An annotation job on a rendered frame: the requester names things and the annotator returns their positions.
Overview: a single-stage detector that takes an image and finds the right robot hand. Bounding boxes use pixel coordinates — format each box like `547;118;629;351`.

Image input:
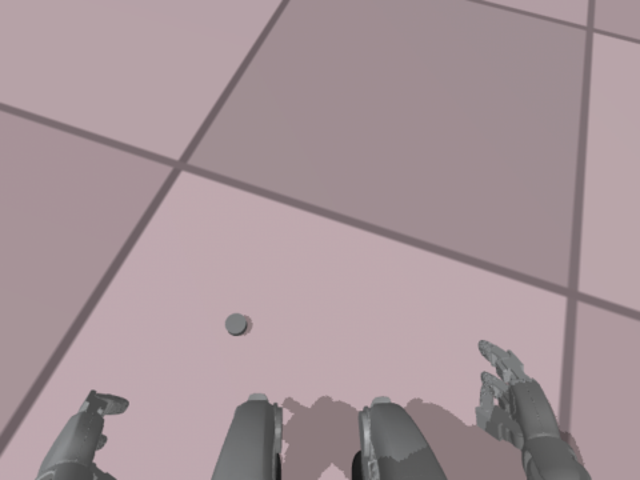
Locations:
475;340;561;452

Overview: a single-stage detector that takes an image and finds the left robot hand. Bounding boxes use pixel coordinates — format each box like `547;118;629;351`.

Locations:
37;390;129;480

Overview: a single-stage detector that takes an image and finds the left robot arm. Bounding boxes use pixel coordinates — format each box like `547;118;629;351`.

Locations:
35;462;94;480

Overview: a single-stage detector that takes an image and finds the tin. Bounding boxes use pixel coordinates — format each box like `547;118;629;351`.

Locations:
225;313;247;336

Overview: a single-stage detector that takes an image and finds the right robot arm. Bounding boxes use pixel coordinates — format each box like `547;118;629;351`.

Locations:
522;436;592;480

